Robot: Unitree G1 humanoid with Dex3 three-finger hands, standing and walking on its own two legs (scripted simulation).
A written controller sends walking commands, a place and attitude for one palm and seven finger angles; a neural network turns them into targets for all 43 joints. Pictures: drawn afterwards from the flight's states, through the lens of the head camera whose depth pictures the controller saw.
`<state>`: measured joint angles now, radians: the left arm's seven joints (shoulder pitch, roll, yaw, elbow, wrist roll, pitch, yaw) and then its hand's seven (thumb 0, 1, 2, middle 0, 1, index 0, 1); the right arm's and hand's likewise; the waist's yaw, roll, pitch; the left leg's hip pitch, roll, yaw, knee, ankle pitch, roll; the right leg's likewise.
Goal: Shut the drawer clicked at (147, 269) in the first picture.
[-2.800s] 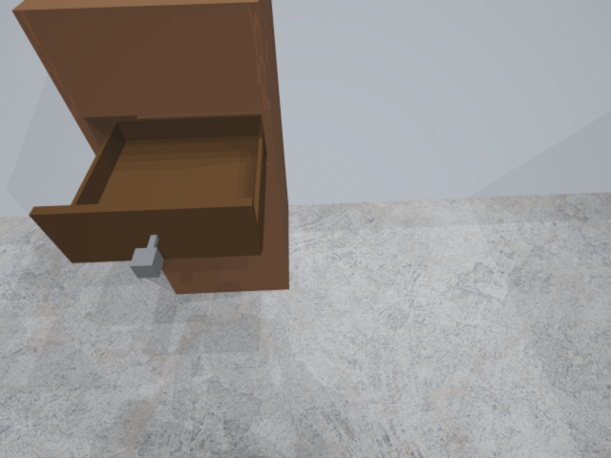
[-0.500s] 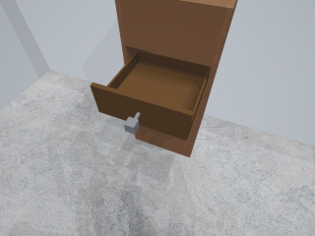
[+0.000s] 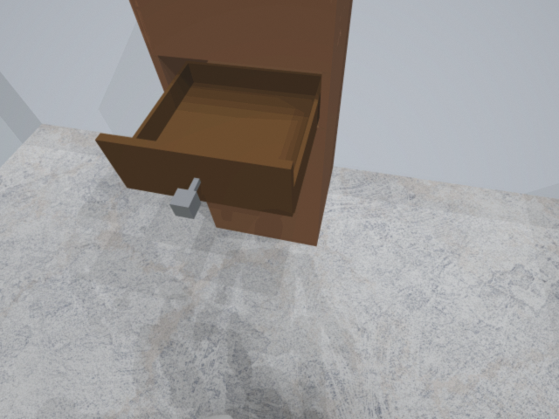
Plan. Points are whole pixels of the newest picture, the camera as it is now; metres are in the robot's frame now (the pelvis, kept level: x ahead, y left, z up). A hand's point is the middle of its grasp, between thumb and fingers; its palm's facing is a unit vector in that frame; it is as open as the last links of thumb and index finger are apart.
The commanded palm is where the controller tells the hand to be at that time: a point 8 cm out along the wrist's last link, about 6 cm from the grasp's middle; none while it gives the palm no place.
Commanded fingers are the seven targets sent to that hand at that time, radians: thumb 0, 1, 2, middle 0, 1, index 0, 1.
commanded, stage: turn to face it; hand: left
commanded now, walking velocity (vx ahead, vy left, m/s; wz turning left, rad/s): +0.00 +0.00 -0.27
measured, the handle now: (189, 195) +0.49 +0.22 -0.05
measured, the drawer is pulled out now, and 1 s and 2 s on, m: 0.29 0.29 0.29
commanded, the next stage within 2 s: take the last steps up to it in 0.20 s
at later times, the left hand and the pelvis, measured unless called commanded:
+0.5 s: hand out of the picture +0.03 +0.16 -0.15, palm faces -0.01 -0.98 -0.20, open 7.4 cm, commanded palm none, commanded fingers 0.00 0.90 0.90 -0.20 -0.30 -0.20 -0.30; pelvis +0.02 -0.01 +0.02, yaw -6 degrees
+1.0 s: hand (188, 361) +0.21 +0.19 -0.15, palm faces -0.15 -0.96 -0.24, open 7.4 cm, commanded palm none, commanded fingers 0.00 0.90 0.90 -0.20 -0.30 -0.20 -0.30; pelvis +0.11 +0.01 +0.01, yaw -8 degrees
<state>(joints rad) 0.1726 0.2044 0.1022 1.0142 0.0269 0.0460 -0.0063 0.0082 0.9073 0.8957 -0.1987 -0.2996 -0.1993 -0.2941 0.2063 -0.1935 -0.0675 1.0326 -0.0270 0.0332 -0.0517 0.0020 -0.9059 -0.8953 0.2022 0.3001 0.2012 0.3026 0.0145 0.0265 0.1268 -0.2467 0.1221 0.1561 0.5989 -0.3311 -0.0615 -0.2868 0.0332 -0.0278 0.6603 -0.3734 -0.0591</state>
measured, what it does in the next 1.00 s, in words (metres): walks ahead: left foot, then right foot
